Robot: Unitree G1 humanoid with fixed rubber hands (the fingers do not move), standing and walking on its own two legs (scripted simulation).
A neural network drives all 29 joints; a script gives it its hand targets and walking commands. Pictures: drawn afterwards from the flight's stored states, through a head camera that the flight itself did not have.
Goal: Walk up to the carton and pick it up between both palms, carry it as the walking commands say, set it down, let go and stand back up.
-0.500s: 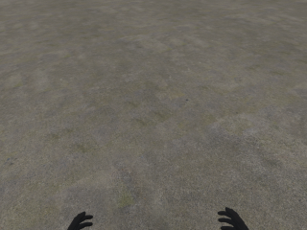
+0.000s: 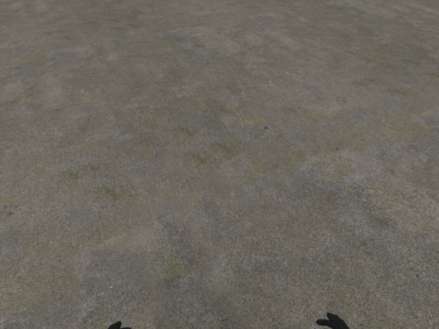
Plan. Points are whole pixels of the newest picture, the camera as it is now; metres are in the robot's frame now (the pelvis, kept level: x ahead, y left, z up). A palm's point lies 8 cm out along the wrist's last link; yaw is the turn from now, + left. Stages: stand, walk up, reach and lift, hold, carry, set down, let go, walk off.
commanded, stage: stand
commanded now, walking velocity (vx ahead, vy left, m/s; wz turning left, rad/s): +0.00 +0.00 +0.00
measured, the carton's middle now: out of the picture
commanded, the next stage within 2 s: walk up in 1.68 s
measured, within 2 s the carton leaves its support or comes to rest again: neither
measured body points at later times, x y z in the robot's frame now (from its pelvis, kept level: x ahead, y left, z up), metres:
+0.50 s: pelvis +0.00 +0.00 +0.00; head +0.02 +0.00 +0.45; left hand +0.10 +0.23 -0.12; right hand +0.11 -0.23 -0.12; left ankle -0.01 +0.13 -0.72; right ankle -0.01 -0.11 -0.72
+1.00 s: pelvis +0.01 +0.00 +0.01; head +0.03 +0.00 +0.46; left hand +0.08 +0.24 -0.13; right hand +0.09 -0.23 -0.13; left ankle -0.01 +0.13 -0.72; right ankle -0.01 -0.11 -0.72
